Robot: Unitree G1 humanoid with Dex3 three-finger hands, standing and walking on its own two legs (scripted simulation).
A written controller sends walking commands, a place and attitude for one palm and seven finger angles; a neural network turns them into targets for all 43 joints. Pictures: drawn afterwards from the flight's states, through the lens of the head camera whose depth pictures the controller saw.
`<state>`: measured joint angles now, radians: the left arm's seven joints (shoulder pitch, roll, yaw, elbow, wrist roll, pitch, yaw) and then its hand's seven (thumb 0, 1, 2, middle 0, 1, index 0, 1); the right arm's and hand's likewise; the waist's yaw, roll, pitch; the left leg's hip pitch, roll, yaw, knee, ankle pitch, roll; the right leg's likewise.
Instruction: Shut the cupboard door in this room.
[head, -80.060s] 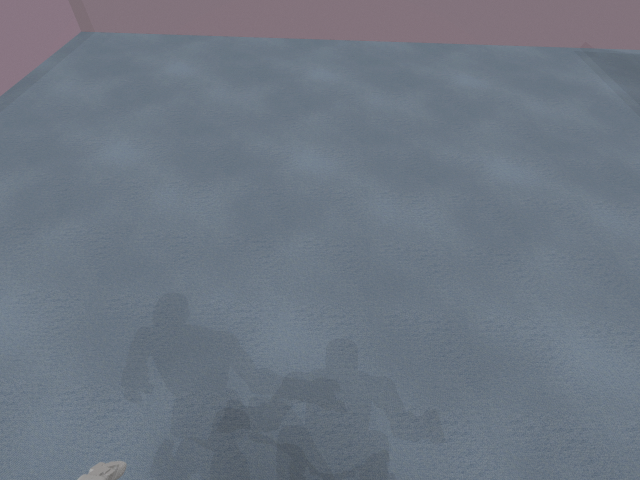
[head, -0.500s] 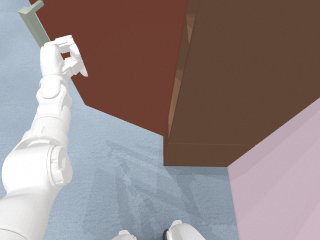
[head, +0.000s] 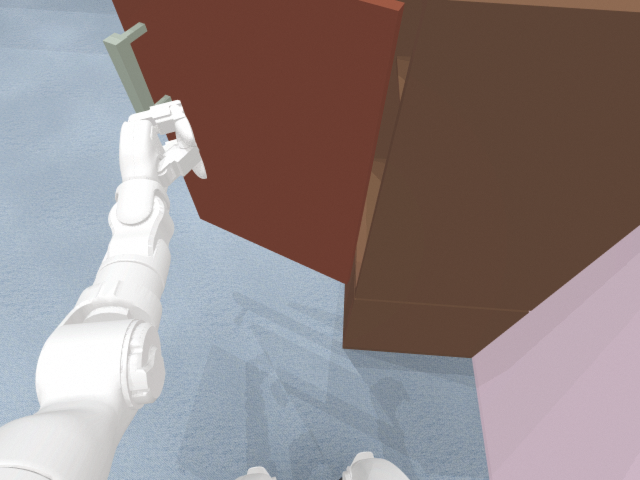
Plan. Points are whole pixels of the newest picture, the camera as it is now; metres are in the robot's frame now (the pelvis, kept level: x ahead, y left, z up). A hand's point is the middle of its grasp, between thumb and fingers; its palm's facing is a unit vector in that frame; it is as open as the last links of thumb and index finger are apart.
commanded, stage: draw the hand back to the body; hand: left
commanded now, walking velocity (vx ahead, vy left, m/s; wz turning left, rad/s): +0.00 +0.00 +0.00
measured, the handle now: (143, 76) +0.67 +0.22 +0.10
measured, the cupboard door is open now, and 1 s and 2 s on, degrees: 68 68 68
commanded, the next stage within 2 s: step back with the hand held close in 1.46 s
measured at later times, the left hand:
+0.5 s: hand (94, 241) +0.34 +0.19 +0.15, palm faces +0.12 -0.98 -0.16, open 3.1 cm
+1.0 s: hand out of the picture +0.22 +0.26 +0.19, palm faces +0.42 -0.83 -0.38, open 5.5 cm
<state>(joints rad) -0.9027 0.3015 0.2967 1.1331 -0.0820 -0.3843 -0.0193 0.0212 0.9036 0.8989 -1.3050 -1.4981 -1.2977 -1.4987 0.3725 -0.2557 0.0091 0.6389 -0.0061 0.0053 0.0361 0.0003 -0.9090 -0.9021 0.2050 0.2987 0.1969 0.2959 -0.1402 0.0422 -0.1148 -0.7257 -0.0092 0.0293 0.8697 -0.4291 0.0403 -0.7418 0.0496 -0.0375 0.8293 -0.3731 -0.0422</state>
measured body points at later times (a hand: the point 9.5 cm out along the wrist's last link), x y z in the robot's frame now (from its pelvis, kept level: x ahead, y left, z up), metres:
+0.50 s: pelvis +0.01 +0.00 +0.03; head +0.00 -0.01 +0.48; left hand +0.33 +0.24 +0.17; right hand +0.18 -0.24 -0.05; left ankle -0.01 +0.09 -0.70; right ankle +0.01 -0.09 -0.70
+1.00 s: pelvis +0.02 +0.01 +0.05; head +0.00 -0.03 +0.50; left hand +0.20 +0.30 +0.22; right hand +0.21 -0.20 -0.05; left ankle -0.01 +0.09 -0.70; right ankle +0.01 -0.09 -0.70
